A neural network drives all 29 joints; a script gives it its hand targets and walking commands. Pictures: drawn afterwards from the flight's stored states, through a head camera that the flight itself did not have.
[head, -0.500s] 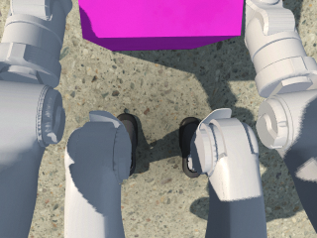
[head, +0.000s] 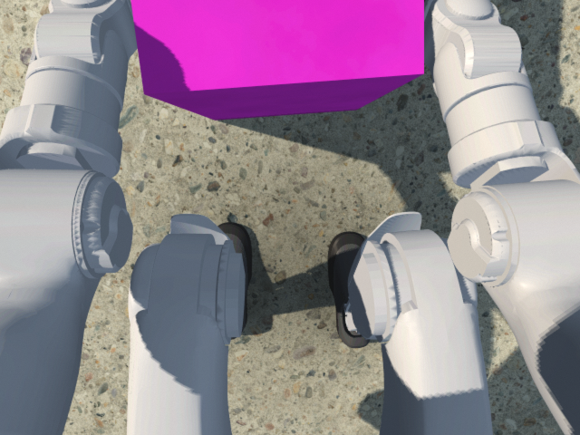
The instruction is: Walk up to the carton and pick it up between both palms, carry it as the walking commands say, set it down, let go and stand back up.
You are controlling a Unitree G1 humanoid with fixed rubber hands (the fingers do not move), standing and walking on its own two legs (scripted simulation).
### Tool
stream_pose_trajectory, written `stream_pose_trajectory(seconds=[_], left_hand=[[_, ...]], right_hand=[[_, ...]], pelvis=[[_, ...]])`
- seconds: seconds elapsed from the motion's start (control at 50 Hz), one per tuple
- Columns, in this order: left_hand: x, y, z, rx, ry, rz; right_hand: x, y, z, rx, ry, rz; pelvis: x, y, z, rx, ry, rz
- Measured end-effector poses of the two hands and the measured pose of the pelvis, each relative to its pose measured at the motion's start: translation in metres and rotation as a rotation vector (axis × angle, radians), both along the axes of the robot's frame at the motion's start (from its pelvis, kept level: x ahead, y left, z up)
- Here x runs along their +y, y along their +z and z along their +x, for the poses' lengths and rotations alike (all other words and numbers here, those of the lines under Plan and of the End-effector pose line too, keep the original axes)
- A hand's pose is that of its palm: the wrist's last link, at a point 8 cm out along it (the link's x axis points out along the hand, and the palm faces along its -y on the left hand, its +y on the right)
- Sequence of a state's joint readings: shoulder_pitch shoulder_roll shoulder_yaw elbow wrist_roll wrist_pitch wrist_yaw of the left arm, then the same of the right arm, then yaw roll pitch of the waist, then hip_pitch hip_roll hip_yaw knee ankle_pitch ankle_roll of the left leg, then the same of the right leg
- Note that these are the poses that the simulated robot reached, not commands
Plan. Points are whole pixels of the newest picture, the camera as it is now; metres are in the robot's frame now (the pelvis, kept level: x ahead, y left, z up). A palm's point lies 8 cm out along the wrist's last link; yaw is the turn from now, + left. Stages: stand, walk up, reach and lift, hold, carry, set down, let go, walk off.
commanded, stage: reach and lift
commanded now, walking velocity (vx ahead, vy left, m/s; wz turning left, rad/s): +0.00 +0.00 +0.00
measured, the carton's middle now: out of the picture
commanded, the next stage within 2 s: none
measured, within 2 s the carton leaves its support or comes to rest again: leaves its support in 0.16 s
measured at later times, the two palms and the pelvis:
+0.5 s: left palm out of the picture +0.58 +0.19 -0.09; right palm out of the picture +0.55 -0.12 -0.09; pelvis +0.00 +0.04 +0.04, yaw -3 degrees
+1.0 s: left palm out of the picture +0.56 +0.15 -0.05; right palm out of the picture +0.54 -0.16 -0.06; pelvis -0.01 +0.01 +0.08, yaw -1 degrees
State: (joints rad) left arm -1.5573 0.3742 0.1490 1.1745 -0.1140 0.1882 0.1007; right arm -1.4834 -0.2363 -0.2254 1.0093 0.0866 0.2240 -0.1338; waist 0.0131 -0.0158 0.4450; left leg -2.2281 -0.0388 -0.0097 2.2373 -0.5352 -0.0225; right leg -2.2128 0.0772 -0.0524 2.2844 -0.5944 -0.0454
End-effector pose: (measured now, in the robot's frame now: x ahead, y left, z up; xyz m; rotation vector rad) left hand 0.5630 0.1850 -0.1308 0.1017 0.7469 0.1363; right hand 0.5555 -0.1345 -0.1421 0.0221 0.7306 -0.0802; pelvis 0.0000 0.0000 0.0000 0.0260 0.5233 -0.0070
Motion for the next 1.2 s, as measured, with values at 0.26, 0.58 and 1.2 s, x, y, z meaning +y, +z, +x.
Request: stream_pose_trajectory(seconds=[0.26,0.58,1.2], left_hand=[[0.003,0.003,0.009,0.0,-0.016,-0.01],[0.02,0.067,0.014,-0.046,-0.028,-0.008],[0.015,0.133,-0.009,-0.075,0.054,-0.049]], right_hand=[[0.004,0.008,0.004,0.002,-0.014,-0.038],[0.022,0.072,0.004,-0.041,-0.03,-0.037],[0.015,0.134,0.001,-0.059,0.012,-0.007]], pelvis=[[0.008,0.022,0.012,0.012,-0.012,-0.015],[0.038,0.049,-0.002,-0.06,-0.009,-0.081],[-0.012,0.098,-0.011,-0.063,-0.02,0.055]])
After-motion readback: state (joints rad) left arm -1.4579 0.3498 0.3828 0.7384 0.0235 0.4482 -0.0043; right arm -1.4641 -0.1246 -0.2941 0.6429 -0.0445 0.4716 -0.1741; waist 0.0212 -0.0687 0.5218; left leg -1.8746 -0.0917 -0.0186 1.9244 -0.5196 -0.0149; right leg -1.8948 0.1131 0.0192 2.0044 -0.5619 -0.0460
